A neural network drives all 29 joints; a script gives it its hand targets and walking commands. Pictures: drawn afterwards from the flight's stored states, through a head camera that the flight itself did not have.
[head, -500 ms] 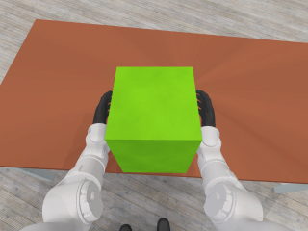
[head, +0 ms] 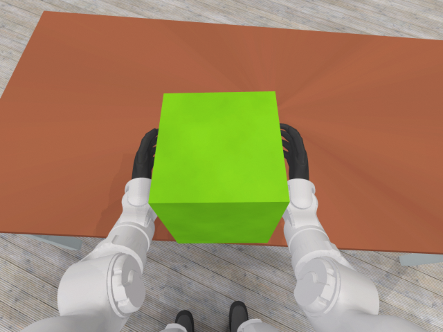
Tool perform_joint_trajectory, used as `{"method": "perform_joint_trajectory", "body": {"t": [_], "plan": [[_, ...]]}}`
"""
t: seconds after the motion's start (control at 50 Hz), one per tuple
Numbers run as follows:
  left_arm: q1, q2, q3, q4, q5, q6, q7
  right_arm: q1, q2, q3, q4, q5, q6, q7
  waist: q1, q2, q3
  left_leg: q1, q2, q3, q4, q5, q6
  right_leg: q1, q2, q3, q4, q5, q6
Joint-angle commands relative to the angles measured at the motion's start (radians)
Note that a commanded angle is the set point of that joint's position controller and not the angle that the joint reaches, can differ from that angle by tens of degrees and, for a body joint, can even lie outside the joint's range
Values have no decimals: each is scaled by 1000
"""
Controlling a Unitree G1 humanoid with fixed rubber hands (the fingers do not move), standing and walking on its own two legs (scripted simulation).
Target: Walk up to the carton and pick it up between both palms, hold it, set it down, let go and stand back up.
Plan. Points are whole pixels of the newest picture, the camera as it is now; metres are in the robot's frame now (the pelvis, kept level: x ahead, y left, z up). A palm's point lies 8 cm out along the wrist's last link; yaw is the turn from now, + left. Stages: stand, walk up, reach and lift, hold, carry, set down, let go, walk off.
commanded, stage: set down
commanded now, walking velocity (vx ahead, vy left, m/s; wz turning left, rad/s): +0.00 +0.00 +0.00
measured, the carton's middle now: (221, 176) +0.40 -0.02 -0.05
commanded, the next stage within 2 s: none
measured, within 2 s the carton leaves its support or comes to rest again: rests again in 1.52 s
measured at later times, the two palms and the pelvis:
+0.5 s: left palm (147, 172) +0.40 +0.12 -0.04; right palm (297, 175) +0.38 -0.17 -0.03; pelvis -0.01 +0.00 -0.01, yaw +0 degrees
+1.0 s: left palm (149, 173) +0.41 +0.12 -0.04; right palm (298, 178) +0.38 -0.17 -0.03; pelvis -0.02 +0.00 -0.02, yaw -1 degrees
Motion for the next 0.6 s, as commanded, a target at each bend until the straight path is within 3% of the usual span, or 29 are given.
{"method": "perform_joint_trajectory", "body": {"t": [0.0, 0.34, 0.5, 0.58], "plan": [[-551, -526, -198, -25, 88, -96, -114, -393, 632, 290, 138, -114, -22, 137, -26, 3, -718, 140, 31, 55, 3, 337, -50, 579, -42, -7, 116, 521, 9], [-556, -465, -135, 58, 98, -112, -113, -403, 608, 220, 200, -144, -12, 145, -25, -5, -644, 93, 28, 59, 49, 193, -34, 436, -39, -8, 151, 316, 3], [-543, -442, -109, 89, 108, -115, -112, -409, 602, 207, 206, -148, -13, 148, -20, -13, -624, 59, 26, 59, 72, 153, -24, 406, -42, -4, 173, 277, 3], [-558, -418, -109, 98, 95, -129, -124, -432, 585, 242, 223, -132, -23, 154, -1, -27, -622, 0, 2, 73, 61, 141, -20, 428, -35, 3, 191, 308, 19]]}}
